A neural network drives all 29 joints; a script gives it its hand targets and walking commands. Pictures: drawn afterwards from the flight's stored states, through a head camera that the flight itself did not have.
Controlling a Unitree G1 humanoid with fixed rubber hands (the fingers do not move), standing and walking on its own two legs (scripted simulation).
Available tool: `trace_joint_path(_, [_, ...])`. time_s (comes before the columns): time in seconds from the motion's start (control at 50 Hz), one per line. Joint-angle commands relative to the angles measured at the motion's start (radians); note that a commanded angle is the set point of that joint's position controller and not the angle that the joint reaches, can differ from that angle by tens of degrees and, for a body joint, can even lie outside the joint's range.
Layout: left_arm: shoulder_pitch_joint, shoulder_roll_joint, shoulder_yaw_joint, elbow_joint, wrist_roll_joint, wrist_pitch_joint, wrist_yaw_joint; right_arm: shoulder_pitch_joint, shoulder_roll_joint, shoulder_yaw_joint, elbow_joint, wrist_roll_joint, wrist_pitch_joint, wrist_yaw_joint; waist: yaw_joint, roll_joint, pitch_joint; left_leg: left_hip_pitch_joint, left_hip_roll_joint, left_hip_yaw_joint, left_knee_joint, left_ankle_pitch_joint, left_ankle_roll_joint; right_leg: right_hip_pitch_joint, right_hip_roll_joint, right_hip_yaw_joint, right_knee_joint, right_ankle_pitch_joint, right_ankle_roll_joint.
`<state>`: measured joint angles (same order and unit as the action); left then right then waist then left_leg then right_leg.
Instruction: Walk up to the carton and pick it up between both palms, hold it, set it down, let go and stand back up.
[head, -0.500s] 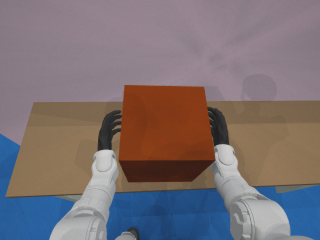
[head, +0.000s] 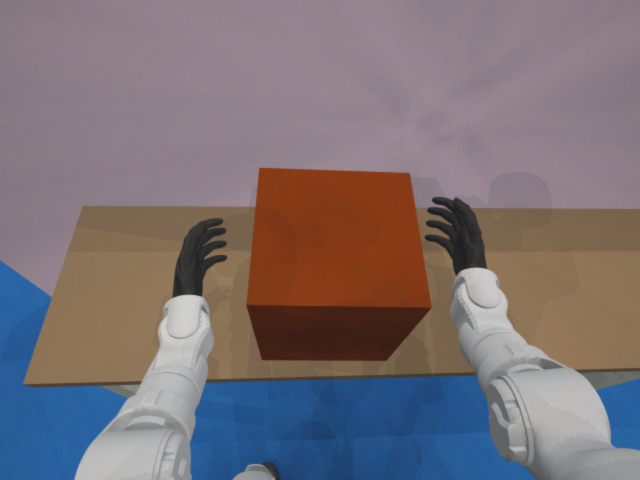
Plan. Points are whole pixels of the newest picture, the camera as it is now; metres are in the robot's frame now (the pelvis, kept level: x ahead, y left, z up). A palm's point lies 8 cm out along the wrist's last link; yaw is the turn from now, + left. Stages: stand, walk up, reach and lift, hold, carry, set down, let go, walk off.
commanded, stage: set down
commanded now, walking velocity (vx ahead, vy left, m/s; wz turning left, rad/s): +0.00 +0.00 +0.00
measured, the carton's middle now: (329, 274) +0.40 +0.01 -0.08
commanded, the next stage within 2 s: none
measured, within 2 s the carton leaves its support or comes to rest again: neither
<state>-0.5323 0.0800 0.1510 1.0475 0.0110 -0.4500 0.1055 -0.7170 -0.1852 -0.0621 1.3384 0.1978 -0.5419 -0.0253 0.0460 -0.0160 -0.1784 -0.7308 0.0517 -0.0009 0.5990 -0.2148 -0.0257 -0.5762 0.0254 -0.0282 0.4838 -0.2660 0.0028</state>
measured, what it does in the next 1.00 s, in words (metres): stands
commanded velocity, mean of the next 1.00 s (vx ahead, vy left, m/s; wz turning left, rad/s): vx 0.00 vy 0.00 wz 0.00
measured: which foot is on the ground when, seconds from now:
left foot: down 0.00-1.00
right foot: down 0.00-1.00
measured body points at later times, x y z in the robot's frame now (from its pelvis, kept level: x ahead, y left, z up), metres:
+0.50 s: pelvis -0.05 +0.00 +0.00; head +0.01 +0.03 +0.44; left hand +0.28 +0.22 -0.03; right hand +0.31 -0.19 -0.01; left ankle +0.02 +0.11 -0.73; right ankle -0.04 -0.13 -0.73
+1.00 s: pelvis -0.05 -0.01 +0.00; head +0.01 +0.01 +0.45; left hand +0.20 +0.21 -0.06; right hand +0.22 -0.22 -0.04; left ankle +0.02 +0.11 -0.73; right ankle -0.04 -0.13 -0.73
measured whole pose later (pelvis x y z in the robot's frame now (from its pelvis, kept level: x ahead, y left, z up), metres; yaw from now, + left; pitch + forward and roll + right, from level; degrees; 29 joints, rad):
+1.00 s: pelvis -0.05 -0.01 +0.00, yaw +1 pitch +12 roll -2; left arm -0.07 0.16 0.00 0.82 -0.10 -0.47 0.05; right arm -0.12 -0.19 0.02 0.96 0.27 -0.60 0.03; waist 0.03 -0.01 -0.12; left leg -0.62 0.05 -0.01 0.56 -0.15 -0.01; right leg -0.51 0.03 -0.03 0.53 -0.23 0.00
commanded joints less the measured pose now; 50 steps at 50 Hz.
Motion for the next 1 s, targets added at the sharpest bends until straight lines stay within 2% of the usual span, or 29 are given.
trace_joint_path(0.0, [-0.188, 0.114, -0.012, -0.218, -0.032, -0.030, -0.019, -0.176, -0.225, 0.064, -0.088, 0.047, -0.126, 0.009, -0.011, 0.157, -0.660, 0.737, 0.035, -0.043, 0.129, 0.970, -0.089, -0.150, 0.050, -0.008, -0.017, 0.506, -0.042])
trace_joint_path(0.02, [-0.215, 0.128, -0.003, -0.212, -0.032, -0.033, -0.022, -0.197, -0.220, 0.074, -0.098, 0.049, -0.125, 0.007, -0.001, 0.146, -0.670, 0.720, 0.029, -0.033, 0.121, 0.926, -0.089, -0.124, 0.046, -0.001, -0.023, 0.493, -0.041])
trace_joint_path(0.04, [-0.148, 0.119, -0.013, -0.239, -0.032, -0.031, -0.029, -0.128, -0.220, 0.090, -0.115, 0.061, -0.128, 0.010, -0.015, 0.138, -0.657, 0.725, 0.022, -0.036, 0.107, 0.904, -0.084, -0.066, 0.051, -0.002, -0.015, 0.528, -0.033])
trace_joint_path(0.06, [-0.128, 0.126, -0.002, -0.245, -0.029, -0.031, -0.036, -0.115, -0.217, 0.106, -0.131, 0.071, -0.130, 0.009, -0.005, 0.128, -0.650, 0.716, 0.017, -0.035, 0.093, 0.887, -0.079, -0.019, 0.049, 0.002, -0.006, 0.543, -0.023])
trace_joint_path(0.08, [-0.191, 0.140, -0.003, -0.221, -0.035, -0.035, -0.039, -0.175, -0.219, 0.105, -0.145, 0.071, -0.126, 0.008, -0.002, 0.122, -0.644, 0.684, 0.006, -0.022, 0.087, 0.826, -0.075, -0.016, 0.049, 0.001, -0.003, 0.505, -0.016])
trace_joint_path(0.1, [-0.120, 0.140, -0.005, -0.253, -0.027, -0.032, -0.042, -0.105, -0.216, 0.125, -0.171, 0.088, -0.130, 0.008, -0.003, 0.114, -0.642, 0.700, 0.003, -0.025, 0.075, 0.814, -0.072, 0.038, 0.048, 0.000, 0.000, 0.542, -0.014])
trace_joint_path(0.12, [-0.148, 0.147, -0.004, -0.247, -0.023, -0.038, -0.044, -0.124, -0.220, 0.123, -0.171, 0.086, -0.130, 0.010, 0.000, 0.127, -0.627, 0.697, -0.001, -0.021, 0.070, 0.781, -0.072, 0.027, 0.050, 0.000, -0.003, 0.499, -0.010])
trace_joint_path(0.14, [-0.083, 0.140, -0.008, -0.261, -0.026, -0.035, -0.047, -0.067, -0.213, 0.132, -0.186, 0.100, -0.136, 0.011, -0.002, 0.105, -0.614, 0.699, -0.002, -0.022, 0.064, 0.774, -0.070, 0.048, 0.052, -0.005, 0.001, 0.511, -0.011])
trace_joint_path(0.16, [-0.110, 0.149, 0.000, -0.262, -0.024, -0.041, -0.050, -0.097, -0.210, 0.139, -0.216, 0.101, -0.139, 0.009, 0.011, 0.111, -0.616, 0.690, -0.008, -0.014, 0.060, 0.757, -0.068, 0.052, 0.049, 0.000, 0.000, 0.493, -0.010])
trace_joint_path(0.18, [-0.052, 0.147, -0.006, -0.283, -0.028, -0.041, -0.051, -0.046, -0.213, 0.139, -0.239, 0.108, -0.147, 0.012, 0.008, 0.106, -0.612, 0.700, -0.009, -0.020, 0.057, 0.759, -0.068, 0.070, 0.051, -0.003, -0.001, 0.509, -0.011])
trace_joint_path(0.22, [-0.088, 0.157, -0.018, -0.289, -0.038, -0.050, -0.049, -0.074, -0.222, 0.122, -0.261, 0.104, -0.149, 0.015, 0.000, 0.108, -0.611, 0.689, -0.010, -0.019, 0.050, 0.705, -0.070, 0.050, 0.053, -0.009, -0.003, 0.440, -0.011])
trace_joint_path(0.24, [-0.029, 0.153, -0.022, -0.342, -0.040, -0.055, -0.046, -0.024, -0.218, 0.133, -0.305, 0.117, -0.154, 0.021, 0.008, 0.111, -0.634, 0.716, -0.008, -0.023, 0.045, 0.707, -0.074, 0.067, 0.054, -0.007, -0.001, 0.440, -0.013])
trace_joint_path(0.26, [-0.076, 0.153, -0.039, -0.318, -0.055, -0.059, -0.044, -0.060, -0.227, 0.113, -0.293, 0.107, -0.145, 0.026, -0.003, 0.112, -0.611, 0.689, -0.008, -0.023, 0.038, 0.643, -0.073, 0.033, 0.053, -0.010, -0.004, 0.368, -0.016])
trace_joint_path(0.3, [-0.145, 0.168, -0.067, -0.311, -0.088, -0.072, -0.031, -0.112, -0.235, 0.105, -0.338, 0.105, -0.118, 0.038, -0.008, 0.099, -0.611, 0.651, -0.009, -0.015, 0.015, 0.475, -0.070, 0.009, 0.046, -0.008, -0.001, 0.230, -0.022])
trace_joint_path(0.38, [-0.135, 0.184, -0.125, -0.291, -0.147, -0.085, -0.006, -0.071, -0.242, 0.081, -0.361, 0.100, -0.063, 0.060, -0.026, 0.061, -0.523, 0.573, -0.001, -0.027, -0.039, 0.154, -0.060, -0.005, 0.028, -0.004, -0.005, 0.022, -0.023])
trace_joint_path(0.4, [-0.145, 0.184, -0.148, -0.274, -0.157, -0.086, 0.000, -0.064, -0.250, 0.065, -0.338, 0.095, -0.049, 0.067, -0.043, 0.064, -0.500, 0.561, 0.002, -0.035, -0.050, 0.076, -0.060, -0.017, 0.025, -0.006, -0.005, -0.024, -0.024])
trace_joint_path(0.46, [-0.115, 0.191, -0.154, -0.228, -0.153, -0.075, 0.000, -0.014, -0.236, 0.073, -0.305, 0.089, -0.024, 0.074, -0.044, 0.048, -0.438, 0.537, -0.001, -0.041, -0.061, 0.002, -0.056, 0.003, 0.018, 0.000, 0.000, -0.051, -0.019])
trace_joint_path(0.48, [-0.053, 0.180, -0.150, -0.244, -0.143, -0.070, -0.002, 0.052, -0.219, 0.087, -0.295, 0.092, -0.028, 0.075, -0.042, 0.040, -0.425, 0.553, -0.002, -0.046, -0.063, 0.026, -0.055, 0.027, 0.017, 0.000, 0.001, -0.018, -0.017])
trace_joint_path(0.52, [-0.071, 0.187, -0.145, -0.215, -0.132, -0.062, -0.011, 0.035, -0.216, 0.087, -0.275, 0.083, -0.027, 0.077, -0.043, 0.044, -0.401, 0.540, -0.005, -0.048, -0.066, 0.026, -0.057, 0.028, 0.015, 0.004, 0.003, -0.024, -0.016])
trace_joint_path(0.6, [0.036, 0.177, -0.128, -0.277, -0.105, -0.058, -0.026, 0.131, -0.196, 0.092, -0.318, 0.081, -0.064, 0.071, -0.038, 0.039, -0.402, 0.577, -0.012, -0.049, -0.070, 0.120, -0.061, 0.090, 0.015, 0.006, -0.008, 0.058, -0.010])
trace_joint_path(0.66, [0.163, 0.166, -0.123, -0.380, -0.087, -0.062, -0.041, 0.248, -0.182, 0.096, -0.377, 0.087, -0.107, 0.068, -0.043, 0.040, -0.428, 0.641, -0.015, -0.049, -0.062, 0.255, -0.062, 0.146, 0.020, 0.004, -0.012, 0.171, -0.005])
trace_joint_path(0.74, [0.288, 0.167, -0.123, -0.476, -0.086, -0.057, -0.065, 0.359, -0.169, 0.087, -0.437, 0.079, -0.141, 0.061, -0.052, 0.030, -0.400, 0.664, -0.024, -0.050, -0.064, 0.333, -0.051, 0.188, 0.025, 0.003, -0.022, 0.227, -0.002])
trace_joint_path(0.82, [0.300, 0.180, -0.152, -0.532, -0.130, -0.065, -0.071, 0.375, -0.152, 0.066, -0.538, 0.068, -0.146, 0.063, -0.062, 0.017, -0.361, 0.613, -0.035, -0.042, -0.080, 0.213, -0.033, 0.201, 0.018, 0.005, -0.025, 0.129, -0.004])
trace_joint_path(0.84, [0.358, 0.181, -0.151, -0.573, -0.134, -0.073, -0.069, 0.443, -0.136, 0.070, -0.580, 0.067, -0.150, 0.062, -0.057, 0.017, -0.351, 0.619, -0.039, -0.037, -0.082, 0.222, -0.029, 0.218, 0.014, 0.006, -0.030, 0.136, -0.006])
trace_joint_path(0.88, [0.297, 0.205, -0.172, -0.564, -0.173, -0.085, -0.066, 0.402, -0.138, 0.048, -0.618, 0.053, -0.138, 0.065, -0.071, 0.002, -0.347, 0.568, -0.041, -0.033, -0.083, 0.150, -0.021, 0.207, 0.010, 0.011, -0.023, 0.065, -0.006])
trace_joint_path(0.9, [0.347, 0.199, -0.175, -0.573, -0.175, -0.086, -0.064, 0.454, -0.122, 0.056, -0.631, 0.048, -0.135, 0.065, -0.069, -0.005, -0.321, 0.562, -0.045, -0.028, -0.089, 0.127, -0.013, 0.219, 0.004, 0.014, -0.028, 0.049, -0.005])
trace_joint_path(0.94, [0.318, 0.216, -0.179, -0.566, -0.189, -0.101, -0.061, 0.458, -0.113, 0.053, -0.653, 0.044, -0.122, 0.064, -0.070, -0.015, -0.305, 0.554, -0.048, -0.023, -0.094, 0.078, -0.008, 0.221, -0.003, 0.021, -0.028, 0.007, -0.004])
trace_joint_path(0.96, [0.315, 0.226, -0.173, -0.544, -0.191, -0.102, -0.058, 0.456, -0.106, 0.056, -0.657, 0.040, -0.110, 0.063, -0.061, -0.027, -0.286, 0.539, -0.050, -0.017, -0.096, 0.057, -0.005, 0.221, -0.009, 0.029, -0.029, -0.020, -0.003])
trace_joint_path(0.98, [0.379, 0.225, -0.167, -0.555, -0.183, -0.101, -0.056, 0.531, -0.099, 0.065, -0.648, 0.044, -0.109, 0.062, -0.057, -0.029, -0.263, 0.560, -0.049, -0.017, -0.099, 0.069, -0.003, 0.232, -0.012, 0.030, -0.031, -0.001, -0.002])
